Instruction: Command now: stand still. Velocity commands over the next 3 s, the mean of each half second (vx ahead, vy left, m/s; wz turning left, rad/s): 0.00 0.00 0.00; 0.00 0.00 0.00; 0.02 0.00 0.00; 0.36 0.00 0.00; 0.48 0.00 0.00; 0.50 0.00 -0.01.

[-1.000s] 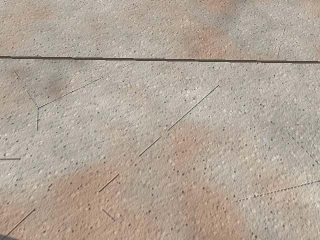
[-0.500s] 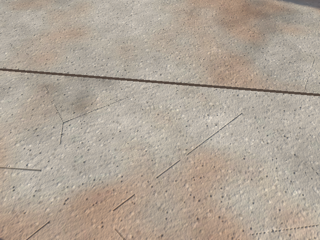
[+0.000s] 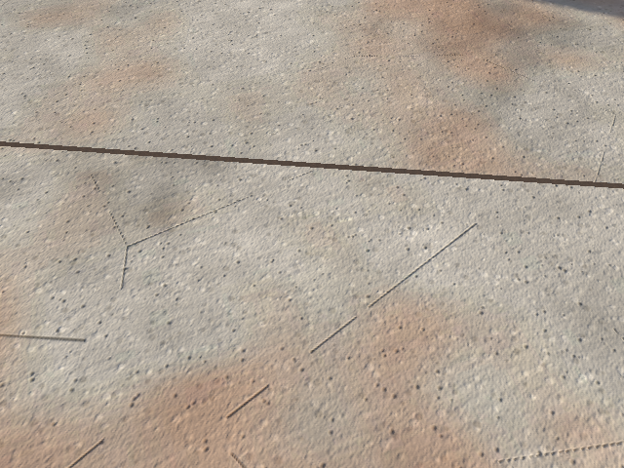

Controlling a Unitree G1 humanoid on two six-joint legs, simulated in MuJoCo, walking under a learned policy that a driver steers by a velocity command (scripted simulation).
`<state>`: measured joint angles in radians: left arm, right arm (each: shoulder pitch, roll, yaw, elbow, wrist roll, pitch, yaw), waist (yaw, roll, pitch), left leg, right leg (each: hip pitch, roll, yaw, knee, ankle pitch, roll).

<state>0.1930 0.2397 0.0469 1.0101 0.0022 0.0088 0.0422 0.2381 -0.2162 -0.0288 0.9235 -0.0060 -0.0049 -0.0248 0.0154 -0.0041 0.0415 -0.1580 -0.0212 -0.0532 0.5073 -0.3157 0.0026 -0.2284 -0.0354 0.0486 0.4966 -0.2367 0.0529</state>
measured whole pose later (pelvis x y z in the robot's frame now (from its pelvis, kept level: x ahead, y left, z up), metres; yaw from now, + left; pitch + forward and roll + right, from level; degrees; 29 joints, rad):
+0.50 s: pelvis +0.00 +0.00 +0.00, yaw +0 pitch -2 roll +0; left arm 0.22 0.21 0.03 1.11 0.00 0.01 0.05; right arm 0.28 -0.20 -0.01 1.05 0.00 -0.01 -0.03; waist 0.01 0.00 0.04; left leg -0.16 -0.02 -0.05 0.49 -0.31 0.00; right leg -0.23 -0.03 0.05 0.49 -0.23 0.05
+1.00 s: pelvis +0.00 -0.01 +0.00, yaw -1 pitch -1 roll +0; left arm 0.26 0.19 0.02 1.12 0.00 0.01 0.05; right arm 0.32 -0.18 0.00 1.09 0.00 -0.01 -0.04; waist 0.00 0.00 0.04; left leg -0.17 -0.01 -0.04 0.50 -0.31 -0.01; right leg -0.25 -0.02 0.05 0.51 -0.24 0.04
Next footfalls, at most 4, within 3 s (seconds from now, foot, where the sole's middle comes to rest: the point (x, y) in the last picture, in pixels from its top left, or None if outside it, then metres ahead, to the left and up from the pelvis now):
2.10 left None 0.44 0.10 -0.77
2.66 right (387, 367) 0.76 -0.14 -0.77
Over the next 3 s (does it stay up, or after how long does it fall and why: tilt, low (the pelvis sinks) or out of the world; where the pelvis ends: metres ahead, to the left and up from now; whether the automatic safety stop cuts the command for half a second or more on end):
stays up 0.76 -0.05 0.01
